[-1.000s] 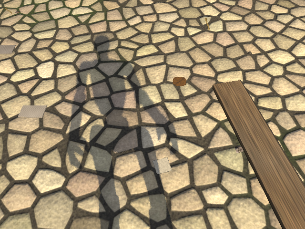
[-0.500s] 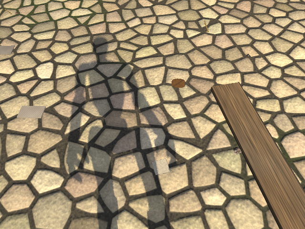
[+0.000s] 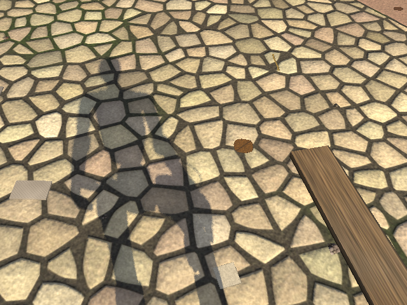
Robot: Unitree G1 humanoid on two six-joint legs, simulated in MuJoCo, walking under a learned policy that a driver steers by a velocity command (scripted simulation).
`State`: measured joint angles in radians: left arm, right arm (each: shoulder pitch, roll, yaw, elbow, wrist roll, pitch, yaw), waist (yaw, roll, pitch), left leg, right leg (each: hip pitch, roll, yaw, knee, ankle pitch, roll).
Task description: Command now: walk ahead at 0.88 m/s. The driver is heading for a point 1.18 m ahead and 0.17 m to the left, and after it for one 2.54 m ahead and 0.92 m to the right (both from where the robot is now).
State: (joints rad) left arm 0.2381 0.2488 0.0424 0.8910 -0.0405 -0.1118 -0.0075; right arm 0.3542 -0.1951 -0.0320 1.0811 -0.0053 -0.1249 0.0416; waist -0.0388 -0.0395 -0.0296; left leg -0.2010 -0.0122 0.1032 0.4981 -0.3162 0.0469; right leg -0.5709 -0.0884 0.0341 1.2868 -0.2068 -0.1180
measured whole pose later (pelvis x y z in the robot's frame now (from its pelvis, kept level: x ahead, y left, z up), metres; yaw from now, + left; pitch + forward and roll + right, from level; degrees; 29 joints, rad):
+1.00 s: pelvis +0.87 +0.08 -0.01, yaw +25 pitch -1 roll +0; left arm 0.07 0.23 0.02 0.69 -0.01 -0.17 -0.01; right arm 0.40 -0.26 -0.08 0.81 0.01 -0.08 0.05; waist -0.05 0.00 0.06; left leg -0.33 -0.19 -0.01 0.56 -0.20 0.17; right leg -0.44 -0.03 0.16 1.35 -0.33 -0.05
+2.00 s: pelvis +1.30 +0.26 +0.01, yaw -2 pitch +1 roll +1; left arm 0.25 0.37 0.11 0.62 -0.03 0.07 0.02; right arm 0.09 -0.25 -0.06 0.63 -0.03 -0.01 -0.05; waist 0.01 -0.05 0.05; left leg -0.28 -0.02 0.03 0.42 -0.16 0.02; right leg -0.59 0.00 0.10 1.19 -0.36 0.11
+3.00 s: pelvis +1.36 +0.22 +0.01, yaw -59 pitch +2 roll +1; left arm 0.21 0.35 0.10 0.60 -0.02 0.07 0.01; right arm 0.13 -0.27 -0.07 0.66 -0.02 0.01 -0.04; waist -0.01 -0.04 0.07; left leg -0.23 0.03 0.12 0.40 -0.21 0.02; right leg -0.56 -0.07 0.04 1.06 -0.38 0.11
